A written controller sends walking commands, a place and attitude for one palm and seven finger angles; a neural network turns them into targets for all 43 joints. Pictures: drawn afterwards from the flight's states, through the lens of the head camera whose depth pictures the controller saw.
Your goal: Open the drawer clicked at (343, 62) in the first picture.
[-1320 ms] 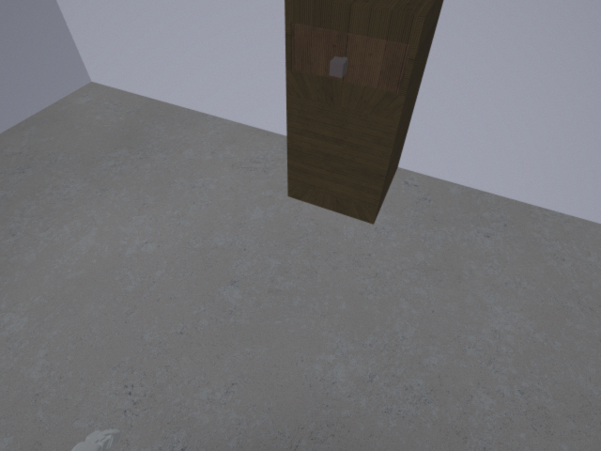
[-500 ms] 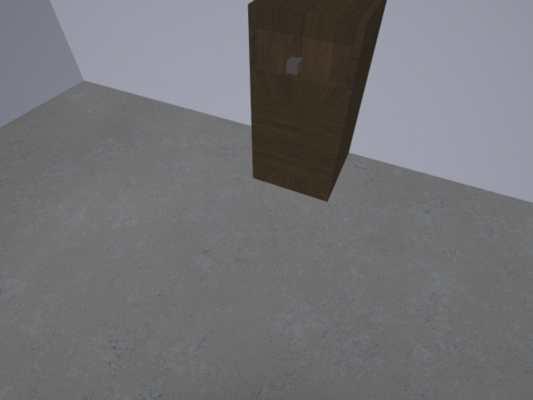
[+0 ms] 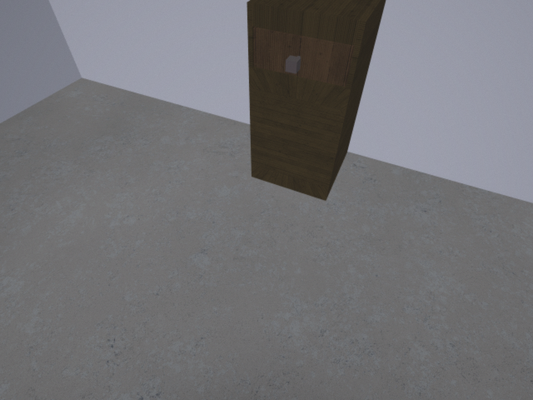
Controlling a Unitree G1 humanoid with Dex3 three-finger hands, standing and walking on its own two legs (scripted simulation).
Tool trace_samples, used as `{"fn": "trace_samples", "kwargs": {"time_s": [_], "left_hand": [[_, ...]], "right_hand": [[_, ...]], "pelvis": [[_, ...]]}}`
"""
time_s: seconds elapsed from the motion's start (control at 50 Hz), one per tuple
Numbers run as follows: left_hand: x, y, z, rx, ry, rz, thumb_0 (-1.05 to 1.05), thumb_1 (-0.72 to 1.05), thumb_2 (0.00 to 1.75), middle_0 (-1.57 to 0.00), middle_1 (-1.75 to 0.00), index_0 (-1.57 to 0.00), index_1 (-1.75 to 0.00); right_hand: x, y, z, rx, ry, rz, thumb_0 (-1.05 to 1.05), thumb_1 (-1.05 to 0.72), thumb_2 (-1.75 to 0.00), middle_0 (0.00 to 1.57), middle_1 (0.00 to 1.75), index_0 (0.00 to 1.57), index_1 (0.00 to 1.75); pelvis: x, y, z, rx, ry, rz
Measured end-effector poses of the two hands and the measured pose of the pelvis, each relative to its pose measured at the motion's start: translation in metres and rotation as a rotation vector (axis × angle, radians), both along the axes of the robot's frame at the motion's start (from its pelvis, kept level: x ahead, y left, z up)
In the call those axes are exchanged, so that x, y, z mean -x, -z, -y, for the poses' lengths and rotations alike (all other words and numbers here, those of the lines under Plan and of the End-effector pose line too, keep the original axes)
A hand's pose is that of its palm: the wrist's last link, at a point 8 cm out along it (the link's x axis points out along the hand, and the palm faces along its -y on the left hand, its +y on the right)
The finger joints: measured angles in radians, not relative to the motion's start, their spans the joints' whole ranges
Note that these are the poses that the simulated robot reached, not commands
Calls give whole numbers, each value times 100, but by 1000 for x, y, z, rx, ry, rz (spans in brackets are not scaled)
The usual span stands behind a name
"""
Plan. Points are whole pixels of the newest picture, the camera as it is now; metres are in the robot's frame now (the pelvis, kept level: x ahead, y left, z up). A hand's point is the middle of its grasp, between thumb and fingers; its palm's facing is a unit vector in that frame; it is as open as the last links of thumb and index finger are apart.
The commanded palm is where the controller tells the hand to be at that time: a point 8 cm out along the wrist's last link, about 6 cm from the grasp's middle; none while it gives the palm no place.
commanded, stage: look at it before walking up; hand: left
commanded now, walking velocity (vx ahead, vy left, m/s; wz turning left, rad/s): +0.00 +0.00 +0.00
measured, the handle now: (295, 62) +1.25 -0.04 -0.06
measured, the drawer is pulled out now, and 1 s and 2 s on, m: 0.00 0.00 0.00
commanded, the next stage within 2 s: walk to a spot facing it in 0.22 s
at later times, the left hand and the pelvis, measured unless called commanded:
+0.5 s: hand out of the picture +0.06 +0.23 -0.17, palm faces +0.00 -0.96 -0.28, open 7.4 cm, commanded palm none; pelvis +0.02 +0.00 -0.01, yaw +1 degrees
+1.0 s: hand (158, 347) +0.25 +0.23 -0.18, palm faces +0.08 -0.98 -0.18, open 7.3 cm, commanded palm none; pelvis +0.19 +0.04 -0.01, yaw +5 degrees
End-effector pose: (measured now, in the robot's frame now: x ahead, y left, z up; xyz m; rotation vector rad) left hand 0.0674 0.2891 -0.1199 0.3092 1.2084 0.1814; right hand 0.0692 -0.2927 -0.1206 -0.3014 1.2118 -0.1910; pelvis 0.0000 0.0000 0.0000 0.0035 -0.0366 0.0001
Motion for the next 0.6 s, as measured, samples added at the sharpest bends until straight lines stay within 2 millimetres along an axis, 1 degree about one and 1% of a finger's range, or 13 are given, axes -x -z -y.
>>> {"fn": "trace_samples", "kwargs": {"time_s": [0.38,0.44,0.5,0.56,0.6], "left_hand": [[0,0,-2,-6,-11,-16,0,90,90,-20,-30,-20,-30],[4,6,5,11,-24,-28,0,90,90,-20,-30,-20,-30],[13,16,15,51,-49,-50,0,90,90,-20,-30,-20,-30],[28,27,23,99,-101,-77,0,90,90,-20,-30,-20,-30],[40,35,26,129,-140,-109,0,90,90,-20,-30,-20,-30]], "right_hand": [[-8,1,-3,-2,-9,-6,1,-90,-90,20,30,21,30],[-5,7,-10,-19,-7,-26,0,-90,-90,20,30,21,30],[2,15,-23,-45,-7,-67,0,-90,-90,20,30,20,30],[7,22,-40,-65,-10,-122,0,-90,-90,20,30,20,30],[7,23,-54,-76,-12,-152,1,-90,-90,20,30,20,30]], "pelvis": [[-6,0,0,1,-3,-6],[-12,2,-1,2,-8,-11],[-22,6,-3,9,-20,-20],[-36,9,-9,25,-50,-25],[-46,12,-17,31,-71,-24]]}}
